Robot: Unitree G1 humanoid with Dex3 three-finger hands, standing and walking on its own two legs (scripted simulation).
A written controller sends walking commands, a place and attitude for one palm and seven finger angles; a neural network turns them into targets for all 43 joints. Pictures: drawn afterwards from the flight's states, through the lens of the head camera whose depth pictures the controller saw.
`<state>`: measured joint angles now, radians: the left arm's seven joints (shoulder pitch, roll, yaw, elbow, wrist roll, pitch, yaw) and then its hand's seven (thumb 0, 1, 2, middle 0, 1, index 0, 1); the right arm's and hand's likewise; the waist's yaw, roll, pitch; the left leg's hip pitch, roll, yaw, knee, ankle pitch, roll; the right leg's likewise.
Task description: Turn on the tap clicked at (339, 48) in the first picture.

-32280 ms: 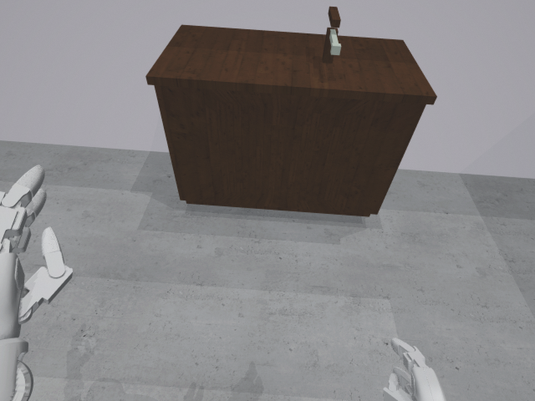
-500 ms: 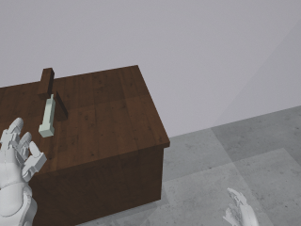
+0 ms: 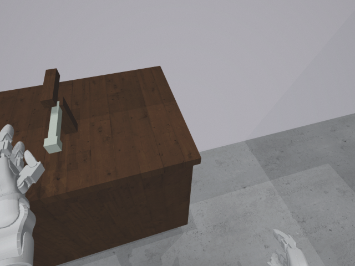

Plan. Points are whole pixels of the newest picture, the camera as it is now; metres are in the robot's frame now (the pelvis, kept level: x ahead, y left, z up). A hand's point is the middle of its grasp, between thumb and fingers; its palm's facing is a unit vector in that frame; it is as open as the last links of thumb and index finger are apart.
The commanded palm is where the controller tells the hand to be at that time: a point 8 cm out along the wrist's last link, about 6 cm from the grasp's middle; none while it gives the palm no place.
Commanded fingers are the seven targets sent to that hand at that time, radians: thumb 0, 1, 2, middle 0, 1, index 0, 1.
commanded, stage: reach beside the lever's end, fingers flat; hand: left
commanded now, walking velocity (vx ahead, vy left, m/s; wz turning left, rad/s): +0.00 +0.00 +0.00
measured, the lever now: (53, 144) +0.35 +0.32 +0.08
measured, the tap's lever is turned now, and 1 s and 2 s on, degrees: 0 0 2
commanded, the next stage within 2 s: push the lever round in 1.26 s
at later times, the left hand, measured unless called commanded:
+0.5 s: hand (45, 155) +0.32 +0.33 +0.08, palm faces +0.52 -0.85 -0.11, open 7.8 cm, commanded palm +0.26 +0.36 +0.08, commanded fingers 0.00 0.90 0.90 -0.15 -0.15 -0.15 -0.15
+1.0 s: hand (46, 162) +0.30 +0.32 +0.08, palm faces +0.53 -0.84 -0.10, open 7.8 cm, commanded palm +0.26 +0.36 +0.08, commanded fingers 0.00 0.90 0.90 -0.15 -0.15 -0.15 -0.15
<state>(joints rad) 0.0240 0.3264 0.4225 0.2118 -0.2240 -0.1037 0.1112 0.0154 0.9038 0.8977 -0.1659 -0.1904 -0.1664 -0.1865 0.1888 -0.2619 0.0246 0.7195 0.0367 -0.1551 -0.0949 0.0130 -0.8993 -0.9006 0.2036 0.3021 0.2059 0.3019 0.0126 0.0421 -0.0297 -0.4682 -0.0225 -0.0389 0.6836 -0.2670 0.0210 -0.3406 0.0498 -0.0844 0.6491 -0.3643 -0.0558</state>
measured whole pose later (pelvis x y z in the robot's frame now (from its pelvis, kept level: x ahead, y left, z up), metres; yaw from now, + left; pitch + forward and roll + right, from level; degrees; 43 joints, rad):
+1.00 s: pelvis +0.01 +0.01 -0.01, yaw +0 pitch +5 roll -2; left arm -0.04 0.32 0.43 0.31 -0.20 -0.17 0.09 0.02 0.90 0.90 -0.15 -0.15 -0.15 -0.15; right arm 0.18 -0.25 0.02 0.71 0.03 -0.12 -0.09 0.01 -0.90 -0.90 0.20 0.30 0.21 0.30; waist 0.01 0.03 -0.05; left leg -0.54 -0.03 -0.04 0.74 -0.30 0.03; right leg -0.40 0.04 -0.09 0.70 -0.39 -0.05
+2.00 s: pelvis +0.01 +0.01 -0.01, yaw +0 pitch +6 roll -1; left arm -0.01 0.27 0.40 0.29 -0.19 -0.19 0.15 0.01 0.92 0.91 -0.16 -0.15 -0.16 -0.15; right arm 0.20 -0.25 0.01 0.69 0.03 -0.09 -0.06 0.01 -0.90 -0.90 0.20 0.30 0.21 0.30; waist 0.00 0.04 -0.07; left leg -0.53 -0.02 -0.03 0.75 -0.32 0.03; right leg -0.40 0.05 -0.08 0.71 -0.41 -0.05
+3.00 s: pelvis +0.01 -0.01 -0.01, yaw +0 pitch +5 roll -1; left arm -0.11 0.09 0.20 0.26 -0.03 -0.10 0.57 0.03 0.95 0.92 -0.15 -0.15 -0.16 -0.15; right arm 0.18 -0.23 0.00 0.69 -0.01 -0.03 -0.02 0.01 -0.90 -0.90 0.20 0.30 0.21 0.30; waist -0.01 0.05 -0.09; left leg -0.52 -0.02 -0.04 0.75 -0.31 0.01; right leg -0.40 0.05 -0.08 0.72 -0.41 -0.06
